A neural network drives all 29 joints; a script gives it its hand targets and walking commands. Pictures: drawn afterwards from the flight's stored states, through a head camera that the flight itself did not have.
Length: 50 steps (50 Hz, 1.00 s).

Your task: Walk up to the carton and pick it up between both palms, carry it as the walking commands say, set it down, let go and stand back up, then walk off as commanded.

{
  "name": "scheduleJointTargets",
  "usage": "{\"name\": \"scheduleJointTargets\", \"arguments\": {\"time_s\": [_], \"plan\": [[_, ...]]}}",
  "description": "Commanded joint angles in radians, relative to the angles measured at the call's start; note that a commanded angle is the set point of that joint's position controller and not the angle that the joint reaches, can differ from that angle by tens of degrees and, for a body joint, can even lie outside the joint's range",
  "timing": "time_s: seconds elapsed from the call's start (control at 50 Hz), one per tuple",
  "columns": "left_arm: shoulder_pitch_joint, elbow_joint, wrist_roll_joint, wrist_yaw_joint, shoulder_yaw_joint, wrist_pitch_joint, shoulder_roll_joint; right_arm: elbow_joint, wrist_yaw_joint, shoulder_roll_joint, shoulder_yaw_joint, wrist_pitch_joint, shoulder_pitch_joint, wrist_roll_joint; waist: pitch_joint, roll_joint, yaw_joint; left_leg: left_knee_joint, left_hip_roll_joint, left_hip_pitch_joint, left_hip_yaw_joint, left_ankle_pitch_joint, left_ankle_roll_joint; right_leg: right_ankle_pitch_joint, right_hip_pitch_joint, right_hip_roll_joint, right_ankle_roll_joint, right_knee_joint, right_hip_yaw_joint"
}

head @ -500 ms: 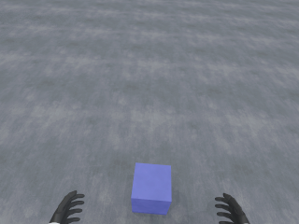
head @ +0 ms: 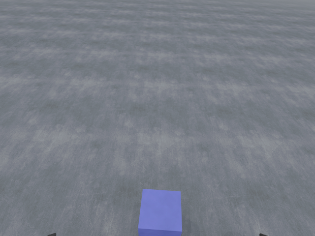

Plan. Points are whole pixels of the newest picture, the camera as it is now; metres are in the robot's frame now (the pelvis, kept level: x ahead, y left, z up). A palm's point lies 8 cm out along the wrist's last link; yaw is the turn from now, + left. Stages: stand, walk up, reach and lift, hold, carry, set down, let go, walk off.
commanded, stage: stand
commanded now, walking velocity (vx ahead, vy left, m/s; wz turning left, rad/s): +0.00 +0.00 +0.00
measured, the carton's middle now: (159, 218) +0.44 -0.02 -0.65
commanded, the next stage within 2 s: walk off in 1.36 s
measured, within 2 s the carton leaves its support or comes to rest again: neither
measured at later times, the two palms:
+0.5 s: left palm out of the picture +0.07 +0.30 -0.10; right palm out of the picture +0.06 -0.30 -0.10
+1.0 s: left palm out of the picture +0.04 +0.31 -0.10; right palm out of the picture +0.03 -0.30 -0.10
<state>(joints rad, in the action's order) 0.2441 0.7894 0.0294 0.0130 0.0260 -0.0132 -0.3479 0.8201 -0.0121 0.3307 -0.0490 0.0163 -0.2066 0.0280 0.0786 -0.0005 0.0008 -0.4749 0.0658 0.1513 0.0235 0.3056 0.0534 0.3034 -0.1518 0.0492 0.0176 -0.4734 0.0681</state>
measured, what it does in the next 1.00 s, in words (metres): stands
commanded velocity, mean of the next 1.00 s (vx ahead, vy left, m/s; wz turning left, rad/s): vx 0.00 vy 0.00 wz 0.00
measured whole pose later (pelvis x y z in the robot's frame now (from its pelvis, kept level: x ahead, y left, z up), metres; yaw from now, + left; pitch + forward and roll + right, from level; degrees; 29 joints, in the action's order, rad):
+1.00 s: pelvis -0.04 +0.01 +0.01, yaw +0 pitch -3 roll +0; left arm 0.18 1.03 0.02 0.01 -0.02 -0.02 -0.38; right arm 1.08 -0.01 0.36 -0.02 0.03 -0.16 0.01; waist 0.01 -0.01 -0.01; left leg -0.35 0.08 0.11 0.01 0.19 0.07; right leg 0.20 -0.12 0.03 0.00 -0.37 0.08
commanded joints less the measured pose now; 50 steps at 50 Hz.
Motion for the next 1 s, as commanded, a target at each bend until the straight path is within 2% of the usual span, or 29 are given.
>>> {"name": "scheduleJointTargets", "arguments": {"time_s": [0.0,0.06,0.1,0.14,0.16,0.22,0.26,0.28,0.4,0.42,0.44,0.48,0.5,0.52,0.54,0.56,0.62,0.64,0.66,0.68,0.74,0.78,0.82,0.86,0.88,0.9,0.98], "plan": [[-0.054,-0.059,-0.005,0.008,0.038,-0.023,-0.155,-0.049,-0.009,0.174,-0.037,0.024,0.061,0.003,-0.01,-0.009,-0.004,0.067,-0.149,-0.01,0.139,-0.37,-0.027,-0.329,-0.016,-0.115,0.008,0.058,0.103],[-0.066,-0.032,-0.005,0.011,0.034,-0.02,-0.169,-0.023,-0.006,0.184,-0.036,0.024,0.069,-0.006,-0.038,0.016,-0.003,0.091,-0.149,-0.006,0.147,-0.349,-0.031,-0.302,-0.027,-0.118,0.012,0.069,0.113],[-0.061,-0.013,-0.005,0.01,0.03,-0.021,-0.174,0.0,-0.007,0.181,-0.032,0.022,0.07,-0.005,-0.031,-0.009,0.005,0.092,-0.149,-0.009,0.146,-0.347,-0.025,-0.306,-0.015,-0.117,0.007,0.078,0.104],[-0.069,0.002,-0.004,0.01,0.022,-0.026,-0.164,0.013,-0.01,0.177,-0.026,0.027,0.065,-0.007,-0.036,-0.01,-0.003,0.103,-0.153,-0.015,0.15,-0.333,-0.021,-0.299,-0.016,-0.124,0.01,0.085,0.111],[-0.073,0.013,-0.003,0.01,0.029,-0.024,-0.176,0.024,-0.008,0.192,-0.028,0.024,0.078,-0.007,-0.043,0.021,0.004,0.1,-0.149,-0.021,0.141,-0.335,-0.028,-0.285,-0.019,-0.12,0.008,0.092,0.117],[-0.083,0.035,-0.005,0.01,0.024,-0.026,-0.175,0.049,-0.007,0.194,-0.025,0.025,0.082,-0.008,-0.051,-0.005,-0.003,0.123,-0.157,-0.019,0.154,-0.312,-0.021,-0.274,-0.019,-0.123,0.01,0.105,0.118],[-0.096,0.041,-0.01,0.009,0.022,-0.027,-0.17,0.063,-0.007,0.185,-0.022,0.025,0.089,-0.009,-0.053,0.015,-0.002,0.128,-0.156,-0.006,0.15,-0.3,-0.028,-0.258,-0.01,-0.124,0.008,0.11,0.126],[-0.085,0.057,-0.01,0.008,0.019,-0.027,-0.177,0.074,-0.006,0.19,-0.023,0.026,0.085,-0.01,-0.061,-0.004,-0.002,0.137,-0.159,-0.014,0.153,-0.276,-0.023,-0.242,-0.022,-0.127,0.014,0.12,0.13],[-0.101,0.094,-0.011,0.009,0.016,-0.027,-0.185,0.117,-0.003,0.205,-0.018,0.025,0.084,-0.009,-0.061,-0.009,-0.003,0.16,-0.16,-0.019,0.159,-0.276,-0.02,-0.235,-0.011,-0.13,0.011,0.134,0.126],[-0.098,0.102,-0.015,0.008,0.013,-0.027,-0.19,0.126,-0.003,0.202,-0.013,0.027,0.087,-0.012,-0.066,0.016,-0.002,0.163,-0.162,-0.02,0.158,-0.275,-0.021,-0.241,-0.005,-0.135,0.007,0.133,0.124],[-0.093,0.112,-0.015,0.008,0.012,-0.024,-0.187,0.132,-0.003,0.199,-0.013,0.026,0.078,-0.013,-0.06,-0.003,-0.006,0.161,-0.16,-0.019,0.156,-0.266,-0.019,-0.223,-0.006,-0.133,0.011,0.134,0.125],[-0.101,0.115,-0.01,0.006,0.014,-0.025,-0.188,0.138,-0.005,0.209,-0.015,0.027,0.094,-0.012,-0.073,0.016,0.0,0.179,-0.162,-0.013,0.162,-0.234,-0.022,-0.181,-0.003,-0.131,0.01,0.145,0.117],[-0.106,0.119,-0.013,0.005,0.013,-0.024,-0.193,0.144,-0.004,0.212,-0.016,0.026,0.098,-0.009,-0.061,-0.004,0.002,0.182,-0.163,-0.024,0.164,-0.236,-0.021,-0.195,-0.008,-0.128,0.011,0.142,0.123],[-0.106,0.121,-0.015,0.002,0.008,-0.027,-0.18,0.149,-0.004,0.212,-0.012,0.027,0.091,-0.01,-0.067,0.009,0.0,0.184,-0.162,-0.018,0.159,-0.238,-0.023,-0.186,-0.007,-0.13,0.007,0.15,0.126],[-0.112,0.128,-0.01,0.001,0.006,-0.028,-0.184,0.153,-0.006,0.218,-0.013,0.026,0.09,-0.011,-0.087,-0.005,-0.001,0.187,-0.164,-0.018,0.16,-0.244,-0.021,-0.186,-0.012,-0.137,0.009,0.15,0.125],[-0.109,0.133,-0.01,0.004,0.01,-0.026,-0.194,0.155,-0.005,0.212,-0.013,0.026,0.089,-0.016,-0.087,-0.018,-0.013,0.182,-0.166,-0.023,0.16,-0.243,-0.017,-0.191,-0.016,-0.132,0.006,0.16,0.124],[-0.109,0.136,-0.014,0.002,0.005,-0.025,-0.185,0.168,-0.003,0.208,-0.006,0.025,0.082,-0.014,-0.062,0.0,-0.003,0.199,-0.171,-0.021,0.168,-0.195,-0.019,-0.146,-0.006,-0.133,0.009,0.154,0.118],[-0.118,0.148,-0.015,0.002,0.002,-0.024,-0.186,0.168,-0.003,0.21,-0.007,0.027,0.089,-0.014,-0.083,0.017,-0.009,0.199,-0.167,-0.009,0.163,-0.203,-0.019,-0.138,-0.015,-0.132,0.008,0.158,0.121],[-0.107,0.148,-0.011,0.001,0.007,-0.026,-0.2,0.17,-0.003,0.218,-0.006,0.026,0.089,-0.016,-0.096,0.012,-0.005,0.197,-0.164,-0.004,0.159,-0.194,-0.02,-0.14,-0.02,-0.134,0.009,0.165,0.124],[-0.108,0.154,-0.01,0.001,0.007,-0.024,-0.199,0.177,-0.004,0.209,-0.006,0.027,0.095,-0.017,-0.111,-0.024,-0.006,0.201,-0.168,0.0,0.169,-0.181,-0.018,-0.143,-0.027,-0.131,0.008,0.167,0.121],[-0.101,0.164,-0.015,-0.001,0.001,-0.025,-0.195,0.187,-0.002,0.22,-0.002,0.026,0.094,-0.019,-0.1,0.019,-0.002,0.206,-0.169,0.0,0.168,-0.151,-0.015,-0.12,-0.025,-0.136,0.009,0.168,0.122],[-0.109,0.165,-0.01,-0.001,-0.004,-0.023,-0.188,0.192,-0.002,0.225,-0.002,0.027,0.086,-0.019,-0.105,-0.005,-0.012,0.211,-0.164,0.007,0.17,-0.151,-0.022,-0.138,-0.026,-0.134,0.007,0.16,0.118],[-0.107,0.17,-0.015,-0.001,0.001,-0.024,-0.206,0.201,0.001,0.225,0.003,0.024,0.091,-0.015,-0.091,0.011,-0.003,0.206,-0.165,-0.006,0.166,-0.161,-0.022,-0.131,-0.014,-0.131,0.002,0.162,0.111],[-0.108,0.176,-0.012,0.0,-0.005,-0.022,-0.192,0.196,0.0,0.228,-0.003,0.025,0.1,-0.016,-0.103,0.01,-0.009,0.212,-0.165,-0.004,0.168,-0.151,-0.021,-0.128,-0.021,-0.133,0.005,0.161,0.116],[-0.109,0.179,-0.008,-0.001,-0.004,-0.022,-0.198,0.198,-0.001,0.234,-0.003,0.024,0.101,-0.018,-0.106,0.003,-0.005,0.21,-0.164,0.002,0.167,-0.157,-0.021,-0.121,-0.023,-0.135,0.008,0.162,0.117],[-0.1,0.181,-0.011,-0.001,-0.005,-0.022,-0.193,0.201,-0.001,0.225,-0.002,0.026,0.099,-0.016,-0.088,-0.029,0.001,0.21,-0.17,-0.018,0.178,-0.187,-0.015,-0.137,-0.009,-0.137,0.007,0.165,0.113],[-0.107,0.191,-0.017,0.0,-0.006,-0.022,-0.207,0.212,0.0,0.224,0.003,0.023,0.097,-0.024,-0.113,-0.001,-0.01,0.208,-0.165,0.001,0.164,-0.157,-0.017,-0.129,-0.016,-0.139,0.004,0.173,0.122]]}}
